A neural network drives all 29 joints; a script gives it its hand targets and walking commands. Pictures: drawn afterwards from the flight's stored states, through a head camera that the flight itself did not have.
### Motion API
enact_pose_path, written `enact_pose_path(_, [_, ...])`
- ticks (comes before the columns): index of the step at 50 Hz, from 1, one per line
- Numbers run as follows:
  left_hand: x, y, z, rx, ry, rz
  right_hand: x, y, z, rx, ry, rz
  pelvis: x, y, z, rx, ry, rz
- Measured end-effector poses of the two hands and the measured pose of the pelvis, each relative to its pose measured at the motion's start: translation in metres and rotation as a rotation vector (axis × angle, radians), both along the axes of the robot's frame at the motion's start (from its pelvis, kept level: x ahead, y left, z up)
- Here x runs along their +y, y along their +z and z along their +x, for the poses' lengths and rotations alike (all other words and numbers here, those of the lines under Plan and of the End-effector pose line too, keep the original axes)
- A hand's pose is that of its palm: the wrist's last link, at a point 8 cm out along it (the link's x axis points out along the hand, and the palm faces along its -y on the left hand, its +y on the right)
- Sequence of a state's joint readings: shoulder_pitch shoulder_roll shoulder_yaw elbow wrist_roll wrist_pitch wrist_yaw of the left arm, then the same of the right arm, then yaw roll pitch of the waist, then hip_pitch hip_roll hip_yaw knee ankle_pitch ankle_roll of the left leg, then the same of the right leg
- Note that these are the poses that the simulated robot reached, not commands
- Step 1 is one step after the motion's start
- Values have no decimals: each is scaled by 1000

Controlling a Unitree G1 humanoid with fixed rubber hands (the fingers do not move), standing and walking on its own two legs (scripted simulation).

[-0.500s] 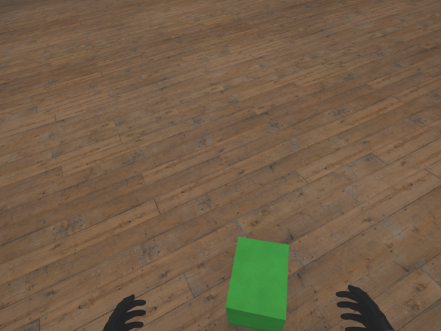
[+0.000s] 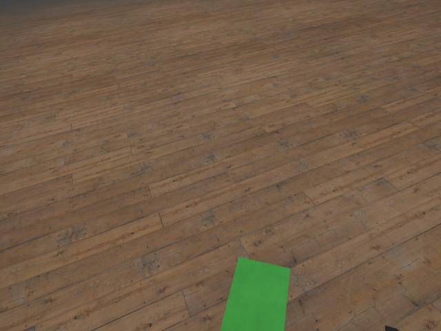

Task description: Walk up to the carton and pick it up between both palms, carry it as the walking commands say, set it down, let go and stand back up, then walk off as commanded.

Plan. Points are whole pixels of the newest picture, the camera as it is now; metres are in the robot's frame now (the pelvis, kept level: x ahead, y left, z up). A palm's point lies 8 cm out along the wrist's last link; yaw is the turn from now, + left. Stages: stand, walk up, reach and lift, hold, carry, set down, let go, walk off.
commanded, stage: stand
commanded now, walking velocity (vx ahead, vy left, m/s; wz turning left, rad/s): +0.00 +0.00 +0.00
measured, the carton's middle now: (257, 308) +0.42 -0.06 -0.66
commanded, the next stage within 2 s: walk off in 1.50 s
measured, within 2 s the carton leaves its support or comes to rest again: neither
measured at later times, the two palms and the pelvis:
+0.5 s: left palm out of the picture +0.08 +0.32 -0.08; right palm out of the picture +0.07 -0.27 -0.09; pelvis -0.02 +0.02 +0.01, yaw -1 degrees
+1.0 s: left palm out of the picture +0.04 +0.31 -0.09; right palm out of the picture +0.03 -0.29 -0.10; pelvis -0.04 +0.02 +0.01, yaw -1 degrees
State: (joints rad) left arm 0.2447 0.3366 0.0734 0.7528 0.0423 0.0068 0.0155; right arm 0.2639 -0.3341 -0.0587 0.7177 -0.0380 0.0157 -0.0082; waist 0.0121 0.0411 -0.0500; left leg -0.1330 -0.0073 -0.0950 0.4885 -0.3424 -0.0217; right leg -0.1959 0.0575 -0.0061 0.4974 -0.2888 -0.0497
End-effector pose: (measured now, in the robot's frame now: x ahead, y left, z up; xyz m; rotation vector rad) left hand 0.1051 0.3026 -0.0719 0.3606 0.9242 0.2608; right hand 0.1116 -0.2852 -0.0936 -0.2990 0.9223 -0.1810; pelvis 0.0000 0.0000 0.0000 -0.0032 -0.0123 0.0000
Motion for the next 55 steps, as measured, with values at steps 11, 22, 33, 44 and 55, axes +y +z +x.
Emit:
enact_pose_path(11, [2,-2,5,-14,-15,-38,11,4,0,-28,14,-10,12,3,-4,-16,1,-3])
enact_pose_path(22, [11,-11,-15,43,-16,-56,13,1,-36,50,-1,-35,22,5,-18,-27,-12,-1])
enact_pose_path(33, [23,-16,-54,136,16,-46,16,-10,-64,119,-6,-21,26,7,-32,-38,-14,6])
enact_pose_path(44, [12,-21,-65,170,11,-59,4,-10,-70,137,-23,-21,20,8,-38,-36,-15,6])
enact_pose_path(55, [17,-23,-60,197,7,-51,-6,-11,-91,221,-58,-45,19,9,-35,-31,-23,2])
